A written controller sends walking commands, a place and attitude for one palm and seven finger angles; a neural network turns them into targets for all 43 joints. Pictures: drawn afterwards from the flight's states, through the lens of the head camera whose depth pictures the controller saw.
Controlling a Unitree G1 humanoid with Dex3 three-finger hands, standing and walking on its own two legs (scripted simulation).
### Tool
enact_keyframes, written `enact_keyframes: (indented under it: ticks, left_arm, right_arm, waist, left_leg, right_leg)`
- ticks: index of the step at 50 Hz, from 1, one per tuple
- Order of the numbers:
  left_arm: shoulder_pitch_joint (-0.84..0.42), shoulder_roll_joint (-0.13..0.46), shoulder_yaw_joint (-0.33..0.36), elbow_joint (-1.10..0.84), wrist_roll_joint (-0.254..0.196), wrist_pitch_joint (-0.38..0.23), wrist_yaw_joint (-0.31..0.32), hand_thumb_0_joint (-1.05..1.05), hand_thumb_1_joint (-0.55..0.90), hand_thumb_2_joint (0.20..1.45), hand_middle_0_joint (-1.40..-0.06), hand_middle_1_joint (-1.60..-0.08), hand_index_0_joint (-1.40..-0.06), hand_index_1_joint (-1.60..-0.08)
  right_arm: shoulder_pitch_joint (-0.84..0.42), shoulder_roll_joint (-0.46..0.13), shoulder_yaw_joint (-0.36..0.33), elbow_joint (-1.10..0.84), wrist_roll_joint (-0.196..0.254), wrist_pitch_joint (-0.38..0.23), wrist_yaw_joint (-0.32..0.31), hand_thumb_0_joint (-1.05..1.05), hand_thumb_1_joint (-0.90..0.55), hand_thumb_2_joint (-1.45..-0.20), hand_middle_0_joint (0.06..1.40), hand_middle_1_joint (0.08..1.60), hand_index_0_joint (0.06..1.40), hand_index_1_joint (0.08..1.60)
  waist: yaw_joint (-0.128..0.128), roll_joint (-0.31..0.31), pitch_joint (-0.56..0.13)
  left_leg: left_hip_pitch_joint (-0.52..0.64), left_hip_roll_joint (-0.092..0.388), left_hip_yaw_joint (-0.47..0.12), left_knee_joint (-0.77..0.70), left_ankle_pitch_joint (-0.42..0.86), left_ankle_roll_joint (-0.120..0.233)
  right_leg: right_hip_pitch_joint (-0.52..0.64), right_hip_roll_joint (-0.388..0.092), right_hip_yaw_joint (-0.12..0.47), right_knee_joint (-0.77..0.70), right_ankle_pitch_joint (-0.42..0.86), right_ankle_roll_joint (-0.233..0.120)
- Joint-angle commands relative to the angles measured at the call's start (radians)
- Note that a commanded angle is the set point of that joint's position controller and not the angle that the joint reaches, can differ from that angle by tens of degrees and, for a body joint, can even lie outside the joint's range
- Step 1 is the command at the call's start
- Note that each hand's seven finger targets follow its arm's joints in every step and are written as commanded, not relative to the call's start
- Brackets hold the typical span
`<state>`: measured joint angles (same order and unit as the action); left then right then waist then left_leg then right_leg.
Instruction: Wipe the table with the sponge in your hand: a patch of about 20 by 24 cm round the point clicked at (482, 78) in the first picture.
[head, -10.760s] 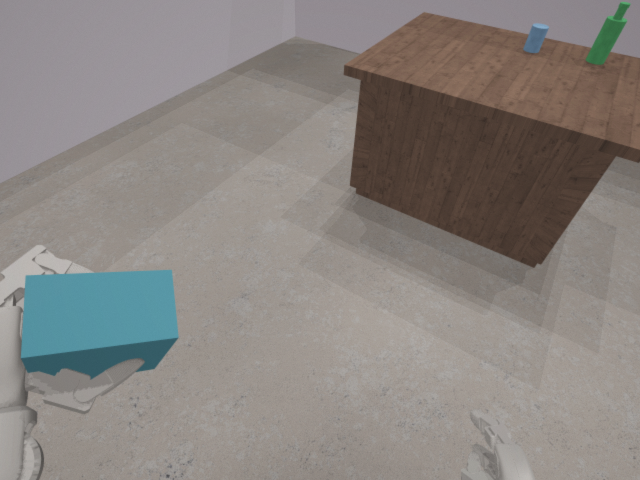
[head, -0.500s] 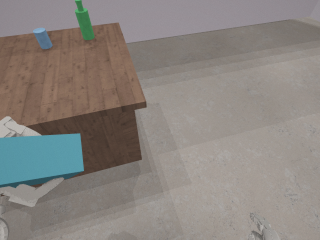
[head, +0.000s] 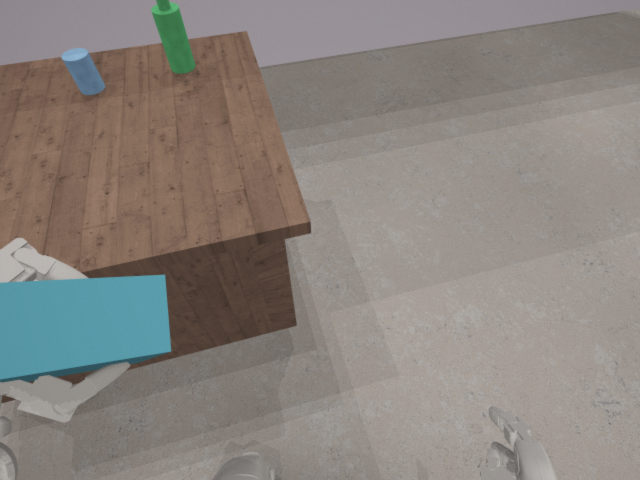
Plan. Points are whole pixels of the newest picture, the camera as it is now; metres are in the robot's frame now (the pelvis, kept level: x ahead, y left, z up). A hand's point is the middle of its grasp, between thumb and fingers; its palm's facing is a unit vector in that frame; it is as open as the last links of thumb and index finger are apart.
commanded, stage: take the last steps up to it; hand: left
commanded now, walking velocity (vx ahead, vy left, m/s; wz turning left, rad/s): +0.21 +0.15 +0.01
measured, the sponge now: (105, 329) +0.22 +0.21 +0.15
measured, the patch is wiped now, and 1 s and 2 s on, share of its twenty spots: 0.00 0.00 0.00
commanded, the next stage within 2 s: come to a stop and stand still in 0.28 s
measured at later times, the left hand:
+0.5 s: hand (55, 232) +0.31 +0.29 +0.16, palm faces +0.38 -0.78 -0.49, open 10.1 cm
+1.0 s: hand (57, 237) +0.31 +0.28 +0.16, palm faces +0.33 -0.84 -0.44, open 10.1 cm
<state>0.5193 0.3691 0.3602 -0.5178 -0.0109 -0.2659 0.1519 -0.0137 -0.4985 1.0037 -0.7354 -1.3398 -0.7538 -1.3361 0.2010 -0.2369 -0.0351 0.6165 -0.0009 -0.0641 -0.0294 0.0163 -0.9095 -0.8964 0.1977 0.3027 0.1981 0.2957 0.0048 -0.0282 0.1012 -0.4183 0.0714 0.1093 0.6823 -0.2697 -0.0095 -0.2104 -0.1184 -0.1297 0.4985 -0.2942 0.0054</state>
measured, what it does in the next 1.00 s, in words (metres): walks ahead: left foot, then right foot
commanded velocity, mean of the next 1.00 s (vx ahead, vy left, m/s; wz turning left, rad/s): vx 0.00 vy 0.01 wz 0.01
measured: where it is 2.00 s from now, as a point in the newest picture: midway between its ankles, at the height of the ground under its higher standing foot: outside the picture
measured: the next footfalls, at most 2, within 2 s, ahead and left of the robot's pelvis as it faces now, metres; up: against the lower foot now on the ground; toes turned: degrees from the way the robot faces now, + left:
left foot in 0.06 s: +0.10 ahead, +0.16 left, +0.00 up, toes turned +8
right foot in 0.32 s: +0.12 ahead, -0.05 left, +0.00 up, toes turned -10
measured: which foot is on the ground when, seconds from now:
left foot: up 0.00-0.04, down 0.06-0.34, up 0.36-0.60, down 0.62-0.94, up 0.96-1.00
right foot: down 0.00-0.06, up 0.08-0.30, down 0.32-0.64, up 0.66-0.86, down 0.88-1.00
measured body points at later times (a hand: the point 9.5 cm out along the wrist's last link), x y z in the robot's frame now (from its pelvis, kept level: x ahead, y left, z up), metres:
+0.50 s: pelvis +0.09 +0.05 -0.01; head +0.14 +0.02 +0.44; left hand +0.29 +0.33 +0.19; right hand +0.25 -0.18 -0.12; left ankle +0.08 +0.18 -0.69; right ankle +0.08 -0.04 -0.74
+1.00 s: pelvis +0.09 +0.06 -0.01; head +0.10 +0.04 +0.44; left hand +0.28 +0.32 +0.19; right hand +0.25 -0.16 -0.10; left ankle +0.12 +0.20 -0.73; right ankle +0.10 -0.02 -0.74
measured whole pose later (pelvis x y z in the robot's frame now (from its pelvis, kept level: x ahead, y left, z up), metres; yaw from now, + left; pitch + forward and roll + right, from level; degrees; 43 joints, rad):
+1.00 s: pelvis +0.09 +0.06 -0.01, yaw -3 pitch -1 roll +0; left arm 0.51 0.37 0.34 -0.51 -0.06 -0.16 0.14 -0.01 -0.50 1.01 -0.73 -1.34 -0.76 -1.34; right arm 0.19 -0.17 0.03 0.60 0.01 -0.08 -0.03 0.01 -0.91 -0.90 0.20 0.30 0.20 0.30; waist 0.00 0.04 0.04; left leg -0.33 0.08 0.05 0.62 -0.32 -0.04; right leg -0.25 0.04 -0.11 0.50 -0.24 -0.07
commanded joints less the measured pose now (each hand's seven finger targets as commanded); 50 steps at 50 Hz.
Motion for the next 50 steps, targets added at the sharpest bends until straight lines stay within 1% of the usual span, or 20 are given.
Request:
enact_keyframes:
  ticks: [1,2,3,4,5,10,14,15,17,18,22,26,29,32,33,35,43,45,47,50]
  left_arm:
    - [-0.124,0.196,0.141,-0.268,-0.005,-0.051,0.040,0.000,0.100,1.300,-1.200,-1.600,-1.200,-1.600]
    - [-0.115,0.194,0.137,-0.257,-0.009,-0.052,0.040,0.000,0.100,1.300,-1.200,-1.600,-1.200,-1.600]
    - [-0.118,0.175,0.132,-0.274,-0.012,-0.055,0.039,0.000,0.100,1.300,-1.200,-1.600,-1.200,-1.600]
    - [-0.117,0.183,0.137,-0.251,-0.010,-0.064,0.037,0.000,0.100,1.300,-1.200,-1.600,-1.200,-1.600]
    - [-0.074,0.215,0.159,-0.179,-0.014,-0.059,0.028,0.000,0.100,1.300,-1.200,-1.600,-1.200,-1.600]
    - [-0.026,0.173,0.126,-0.278,-0.032,-0.050,0.014,0.000,0.100,1.300,-1.200,-1.600,-1.200,-1.600]
    - [-0.013,0.179,0.134,-0.211,-0.029,-0.022,0.016,0.000,0.100,1.300,-1.200,-1.600,-1.200,-1.600]
    - [-0.030,0.188,0.144,-0.184,-0.026,-0.018,0.017,0.000,0.100,1.300,-1.200,-1.600,-1.200,-1.600]
    - [-0.070,0.233,0.183,-0.119,-0.024,-0.010,0.022,0.000,0.100,1.300,-1.200,-1.600,-1.200,-1.600]
    - [-0.091,0.211,0.163,-0.111,-0.043,-0.011,0.018,0.000,0.100,1.300,-1.200,-1.600,-1.200,-1.600]
    - [-0.099,0.191,0.145,-0.148,-0.022,-0.035,0.020,0.000,0.100,1.300,-1.200,-1.600,-1.200,-1.600]
    - [-0.050,0.170,0.128,-0.197,-0.010,-0.017,0.039,0.000,0.100,1.300,-1.200,-1.600,-1.200,-1.600]
    - [-0.064,0.172,0.117,-0.265,-0.018,0.000,0.045,0.000,0.100,1.300,-1.200,-1.600,-1.200,-1.600]
    - [-0.058,0.197,0.136,-0.248,-0.026,-0.008,0.027,0.000,0.100,1.300,-1.200,-1.600,-1.200,-1.600]
    - [-0.062,0.189,0.134,-0.250,-0.025,-0.012,0.023,0.000,0.100,1.300,-1.200,-1.600,-1.200,-1.600]
    - [-0.082,0.190,0.127,-0.297,-0.020,-0.011,0.024,0.000,0.100,1.300,-1.200,-1.600,-1.200,-1.600]
    - [-0.022,0.170,0.118,-0.241,-0.042,0.044,0.009,0.000,0.100,1.300,-1.200,-1.600,-1.200,-1.600]
    - [-0.041,0.187,0.132,-0.194,-0.041,0.046,0.011,0.000,0.100,1.300,-1.200,-1.600,-1.200,-1.600]
    - [-0.042,0.166,0.103,-0.160,-0.060,0.067,0.006,0.000,0.100,1.300,-1.200,-1.600,-1.200,-1.600]
    - [-0.069,0.169,0.100,-0.150,-0.052,0.071,0.013,0.000,0.100,1.300,-1.200,-1.600,-1.200,-1.600]
  right_arm:
    - [-0.057,-0.059,-0.038,-0.162,0.001,-0.057,-0.024,0.000,-0.900,-0.900,0.200,0.300,0.200,0.300]
    - [-0.035,-0.077,-0.049,-0.160,0.009,-0.059,-0.031,0.000,-0.900,-0.900,0.200,0.300,0.200,0.300]
    - [-0.037,-0.106,-0.059,-0.169,0.013,-0.060,-0.027,0.000,-0.900,-0.900,0.200,0.300,0.200,0.300]
    - [-0.028,-0.098,-0.060,-0.184,0.017,-0.068,-0.020,0.000,-0.900,-0.900,0.200,0.300,0.200,0.300]
    - [-0.036,-0.095,-0.055,-0.156,0.011,-0.074,-0.024,0.000,-0.900,-0.900,0.200,0.300,0.200,0.300]
    - [-0.052,-0.073,-0.035,-0.137,0.021,-0.104,-0.010,0.000,-0.900,-0.900,0.200,0.300,0.200,0.300]
    - [-0.051,-0.077,-0.017,-0.126,0.019,-0.099,-0.019,0.000,-0.900,-0.900,0.200,0.300,0.200,0.300]
    - [-0.058,-0.076,-0.016,-0.124,0.018,-0.090,-0.023,0.000,-0.900,-0.900,0.200,0.300,0.200,0.300]
    - [-0.064,-0.051,-0.007,-0.147,0.013,-0.072,-0.019,0.000,-0.900,-0.900,0.200,0.300,0.200,0.300]
    - [-0.059,-0.074,-0.031,-0.134,0.017,-0.066,-0.005,0.000,-0.900,-0.900,0.200,0.300,0.200,0.300]
    - [-0.109,-0.027,0.022,-0.132,0.011,-0.040,-0.014,0.000,-0.900,-0.900,0.200,0.300,0.200,0.300]
    - [-0.115,-0.025,0.018,-0.166,-0.002,-0.034,-0.035,0.000,-0.900,-0.900,0.200,0.300,0.200,0.300]
    - [-0.073,-0.041,-0.002,-0.174,-0.003,-0.023,-0.053,0.000,-0.900,-0.900,0.200,0.300,0.200,0.300]
    - [-0.040,-0.079,-0.028,-0.189,0.001,-0.041,-0.046,0.000,-0.900,-0.900,0.200,0.300,0.200,0.300]
    - [-0.046,-0.067,-0.018,-0.187,-0.014,-0.046,-0.039,0.000,-0.900,-0.900,0.200,0.300,0.200,0.300]
    - [-0.034,-0.071,-0.021,-0.172,-0.010,-0.063,-0.018,0.000,-0.900,-0.900,0.200,0.300,0.200,0.300]
    - [-0.044,-0.078,-0.004,-0.180,0.002,-0.073,-0.006,0.000,-0.900,-0.900,0.200,0.300,0.200,0.300]
    - [-0.062,-0.066,0.006,-0.181,0.008,-0.065,-0.015,0.000,-0.900,-0.900,0.200,0.300,0.200,0.300]
    - [-0.050,-0.045,0.008,-0.180,0.019,-0.058,-0.018,0.000,-0.900,-0.900,0.200,0.300,0.200,0.300]
    - [-0.082,-0.033,0.026,-0.154,0.014,-0.048,-0.023,0.000,-0.900,-0.900,0.200,0.300,0.200,0.300]
  waist:
    - [-0.005,-0.034,-0.218]
    - [-0.020,0.094,-0.227]
    - [-0.019,0.304,-0.260]
    - [-0.012,0.297,-0.257]
    - [-0.011,0.306,-0.257]
    - [-0.006,0.275,-0.209]
    - [-0.001,0.213,-0.210]
    - [0.003,0.149,-0.215]
    - [-0.004,-0.224,-0.210]
    - [-0.002,-0.294,-0.179]
    - [-0.008,-0.110,-0.196]
    - [0.010,-0.144,-0.232]
    - [-0.016,-0.026,-0.276]
    - [0.002,0.263,-0.255]
    - [-0.009,0.314,-0.239]
    - [-0.012,0.310,-0.273]
    - [-0.016,0.244,-0.225]
    - [-0.017,0.134,-0.226]
    - [-0.021,-0.090,-0.233]
    - [-0.011,-0.124,-0.193]
  left_leg:
    - [0.246,-0.047,0.079,-0.245,0.072,0.011]
    - [0.368,0.019,-0.013,-0.277,0.105,0.043]
    - [0.493,0.204,-0.258,-0.290,0.334,0.130]
    - [0.475,0.292,-0.411,-0.327,0.466,0.208]
    - [0.409,0.327,-0.450,-0.350,0.333,0.259]
    - [0.294,0.183,-0.161,-0.298,0.429,0.189]
    - [0.171,0.161,-0.093,-0.218,0.258,0.118]
    - [0.102,0.140,-0.081,-0.145,0.164,0.097]
    - [-0.189,-0.061,0.021,0.234,-0.230,0.005]
    - [-0.233,-0.044,-0.080,0.423,-0.261,-0.014]
    - [-0.124,0.000,-0.098,0.312,-0.184,-0.032]
    - [0.039,-0.058,0.020,-0.024,-0.045,-0.027]
    - [0.269,-0.021,-0.005,-0.268,0.316,-0.018]
    - [0.388,0.276,-0.311,-0.320,0.857,0.127]
    - [0.376,0.301,-0.348,-0.334,0.883,0.158]
    - [0.452,0.254,-0.240,-0.263,0.961,0.140]
    - [0.232,0.206,-0.128,-0.272,0.453,0.066]
    - [0.134,0.139,-0.082,-0.211,0.231,0.024]
    - [0.117,-0.005,-0.036,-0.060,-0.039,-0.026]
    - [0.020,-0.041,-0.117,0.150,-0.173,-0.015]
  right_leg:
    - [0.059,-0.132,0.124,0.005,0.218,-0.079]
    - [-0.050,-0.078,0.085,0.168,0.157,-0.045]
    - [-0.240,0.041,0.001,0.395,-0.133,0.010]
    - [-0.323,0.087,0.032,0.570,-0.375,0.010]
    - [-0.360,0.051,0.076,0.667,-0.373,0.012]
    - [-0.239,0.048,0.009,0.365,-0.151,0.022]
    - [-0.001,0.078,-0.037,0.062,-0.034,0.016]
    - [0.086,0.046,0.010,-0.027,0.051,-0.001]
    - [0.215,-0.298,0.562,-0.172,0.242,-0.159]
    - [0.199,-0.365,0.627,-0.208,0.306,-0.195]
    - [0.180,-0.226,0.214,-0.066,0.815,-0.138]
    - [0.190,-0.156,0.114,-0.034,0.806,-0.113]
    - [0.122,-0.063,0.069,0.071,0.581,-0.032]
    - [-0.161,0.102,0.070,0.326,-0.288,0.022]
    - [-0.198,0.101,0.096,0.406,-0.312,0.019]
    - [-0.207,0.096,0.103,0.340,-0.196,0.013]
    - [0.046,0.123,0.050,-0.059,0.027,0.019]
    - [0.123,0.060,0.118,-0.121,0.273,0.002]
    - [0.032,-0.085,0.310,-0.173,0.342,-0.071]
    - [0.033,-0.164,0.345,-0.202,0.374,-0.135]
